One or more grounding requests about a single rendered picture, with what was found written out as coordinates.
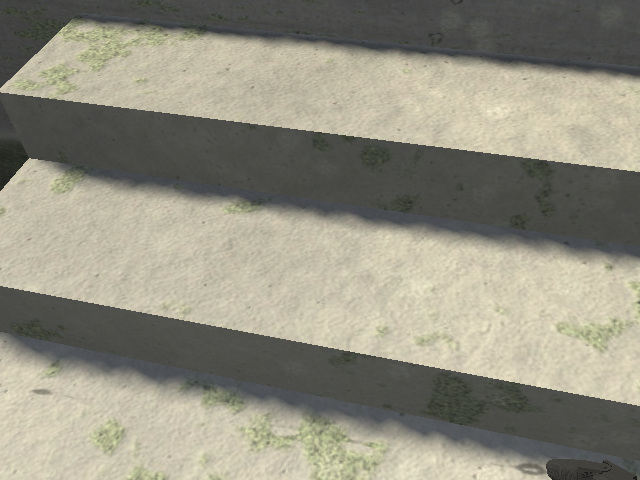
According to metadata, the right robot hand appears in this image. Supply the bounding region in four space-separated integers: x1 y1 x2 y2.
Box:
546 459 637 480

